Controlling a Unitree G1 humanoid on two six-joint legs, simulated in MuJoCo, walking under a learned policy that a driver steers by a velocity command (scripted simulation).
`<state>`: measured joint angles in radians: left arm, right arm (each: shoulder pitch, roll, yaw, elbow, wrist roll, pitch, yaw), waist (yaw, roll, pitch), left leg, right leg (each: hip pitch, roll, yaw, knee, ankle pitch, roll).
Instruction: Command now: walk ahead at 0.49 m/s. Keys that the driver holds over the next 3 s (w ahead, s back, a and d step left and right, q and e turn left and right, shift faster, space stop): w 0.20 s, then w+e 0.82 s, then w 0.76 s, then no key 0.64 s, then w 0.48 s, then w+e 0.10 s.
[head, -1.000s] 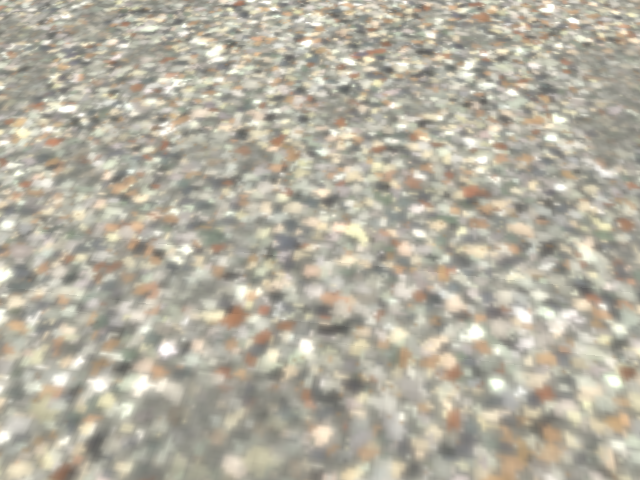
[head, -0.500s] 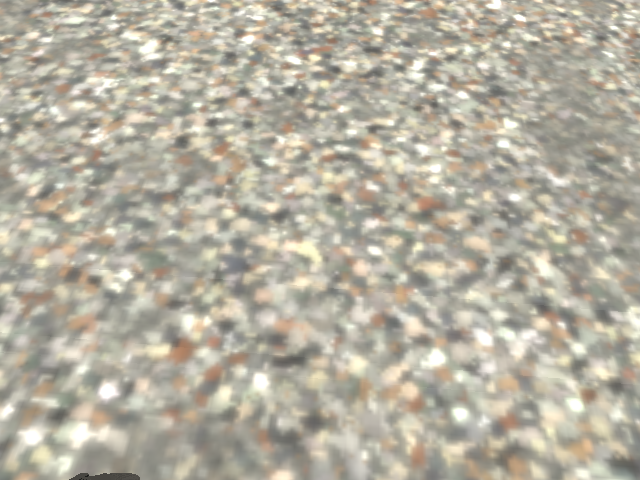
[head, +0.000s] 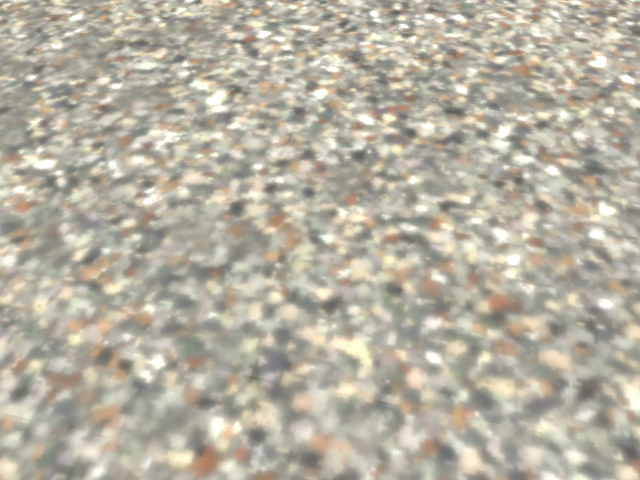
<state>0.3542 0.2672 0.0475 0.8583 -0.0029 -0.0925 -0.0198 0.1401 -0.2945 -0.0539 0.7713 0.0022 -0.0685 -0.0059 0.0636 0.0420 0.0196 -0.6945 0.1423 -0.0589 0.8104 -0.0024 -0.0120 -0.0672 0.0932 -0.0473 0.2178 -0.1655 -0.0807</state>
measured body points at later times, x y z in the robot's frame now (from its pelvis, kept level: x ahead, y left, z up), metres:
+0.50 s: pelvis +0.29 +0.06 +0.00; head +0.31 +0.07 +0.45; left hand +0.44 +0.33 -0.12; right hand +0.32 -0.22 -0.12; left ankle +0.27 +0.15 -0.75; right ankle +0.38 -0.12 -0.67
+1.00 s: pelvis +0.56 -0.04 +0.00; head +0.59 -0.07 +0.45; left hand +0.74 +0.19 -0.11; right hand +0.63 -0.36 -0.10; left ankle +0.71 +0.11 -0.68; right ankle +0.54 -0.10 -0.75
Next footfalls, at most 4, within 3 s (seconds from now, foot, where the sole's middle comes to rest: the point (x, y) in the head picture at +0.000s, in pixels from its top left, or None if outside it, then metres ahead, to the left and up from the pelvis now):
0.22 left None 0.31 0.15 -0.78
0.76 right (412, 445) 0.58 -0.12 -0.78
1.24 left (375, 309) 0.92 -0.03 -0.78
1.76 right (513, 277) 1.04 -0.39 -0.78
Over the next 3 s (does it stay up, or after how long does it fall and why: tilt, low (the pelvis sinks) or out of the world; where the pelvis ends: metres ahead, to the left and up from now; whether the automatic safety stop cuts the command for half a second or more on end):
stays up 1.25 -0.37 0.00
